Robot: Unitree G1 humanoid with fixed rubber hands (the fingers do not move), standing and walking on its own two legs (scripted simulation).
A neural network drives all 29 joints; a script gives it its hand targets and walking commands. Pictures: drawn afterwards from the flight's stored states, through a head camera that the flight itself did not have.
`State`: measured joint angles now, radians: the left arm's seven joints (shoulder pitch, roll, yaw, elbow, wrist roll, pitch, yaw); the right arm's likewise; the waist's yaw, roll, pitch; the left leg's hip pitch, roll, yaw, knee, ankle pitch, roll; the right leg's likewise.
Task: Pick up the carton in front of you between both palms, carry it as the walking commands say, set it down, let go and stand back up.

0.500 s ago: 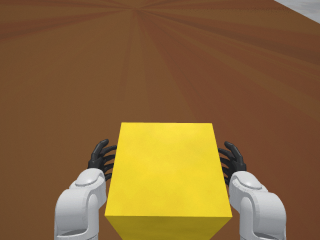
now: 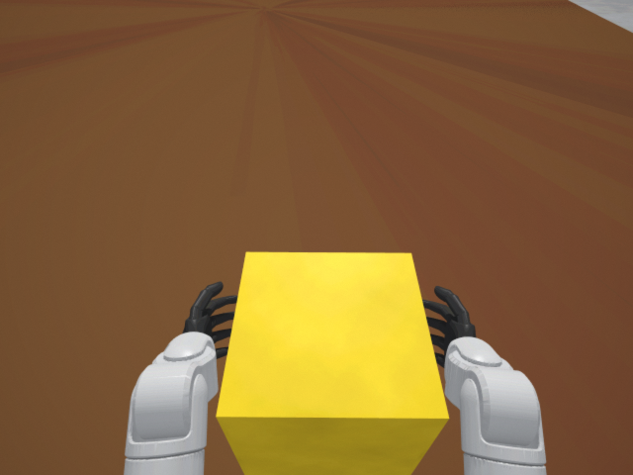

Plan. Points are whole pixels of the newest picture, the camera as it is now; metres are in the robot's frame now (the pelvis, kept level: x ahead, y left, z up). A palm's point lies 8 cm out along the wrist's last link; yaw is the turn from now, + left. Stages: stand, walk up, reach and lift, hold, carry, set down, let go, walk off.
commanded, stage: carry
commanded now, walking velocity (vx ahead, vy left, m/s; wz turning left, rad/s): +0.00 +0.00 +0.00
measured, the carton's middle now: (327, 372) +0.25 +0.00 +0.00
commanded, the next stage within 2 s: hold in 0.72 s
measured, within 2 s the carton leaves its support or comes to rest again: neither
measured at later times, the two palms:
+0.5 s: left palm (211, 354) +0.26 +0.15 +0.03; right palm (447, 359) +0.26 -0.15 +0.03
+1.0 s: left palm (194, 372) +0.22 +0.16 +0.05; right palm (446, 363) +0.24 -0.14 +0.05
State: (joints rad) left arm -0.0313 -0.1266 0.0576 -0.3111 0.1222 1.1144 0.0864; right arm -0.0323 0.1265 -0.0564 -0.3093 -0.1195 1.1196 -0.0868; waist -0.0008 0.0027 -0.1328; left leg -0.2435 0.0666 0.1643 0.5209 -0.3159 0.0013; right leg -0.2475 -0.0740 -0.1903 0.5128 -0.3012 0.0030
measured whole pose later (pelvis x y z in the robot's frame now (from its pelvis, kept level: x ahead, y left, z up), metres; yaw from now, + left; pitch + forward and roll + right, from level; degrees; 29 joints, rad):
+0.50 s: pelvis -0.03 +0.00 +0.00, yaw +0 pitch +2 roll +0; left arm -0.19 -0.14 0.17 0.19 0.23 0.68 0.03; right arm -0.20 0.14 -0.17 0.20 -0.24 0.68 -0.03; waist 0.00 0.00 -0.08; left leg -0.28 0.07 0.17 0.50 -0.26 0.01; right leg -0.28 -0.07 -0.19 0.49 -0.24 -0.01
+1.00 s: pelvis -0.05 -0.01 +0.01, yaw +3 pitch -7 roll +0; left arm -0.21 -0.14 0.17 0.17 0.26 0.73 0.01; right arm -0.22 0.14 -0.17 0.19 -0.26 0.72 -0.01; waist 0.01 0.00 0.06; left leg -0.08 0.01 0.01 0.37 -0.17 0.00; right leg -0.07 -0.01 0.00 0.37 -0.19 0.00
